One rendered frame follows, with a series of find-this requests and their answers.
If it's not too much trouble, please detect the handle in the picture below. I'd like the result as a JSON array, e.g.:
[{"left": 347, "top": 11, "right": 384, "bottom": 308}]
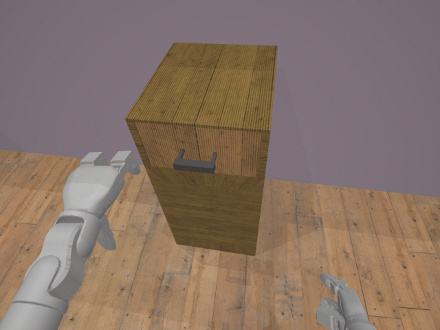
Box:
[{"left": 173, "top": 148, "right": 217, "bottom": 174}]

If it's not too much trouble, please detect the robot left hand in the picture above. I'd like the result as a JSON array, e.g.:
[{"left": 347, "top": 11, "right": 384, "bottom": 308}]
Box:
[{"left": 63, "top": 151, "right": 141, "bottom": 250}]

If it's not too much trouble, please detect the cabinet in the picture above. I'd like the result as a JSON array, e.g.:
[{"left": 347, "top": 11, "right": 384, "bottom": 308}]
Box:
[{"left": 125, "top": 43, "right": 278, "bottom": 256}]

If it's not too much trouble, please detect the robot right hand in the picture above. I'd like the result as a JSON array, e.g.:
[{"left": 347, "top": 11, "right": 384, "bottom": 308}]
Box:
[{"left": 316, "top": 273, "right": 369, "bottom": 330}]

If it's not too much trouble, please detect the robot left forearm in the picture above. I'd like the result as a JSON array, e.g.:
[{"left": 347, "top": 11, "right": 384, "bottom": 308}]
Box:
[{"left": 0, "top": 210, "right": 102, "bottom": 330}]

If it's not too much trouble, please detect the drawer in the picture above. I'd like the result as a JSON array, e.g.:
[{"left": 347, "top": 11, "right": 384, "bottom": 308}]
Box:
[{"left": 135, "top": 122, "right": 262, "bottom": 177}]

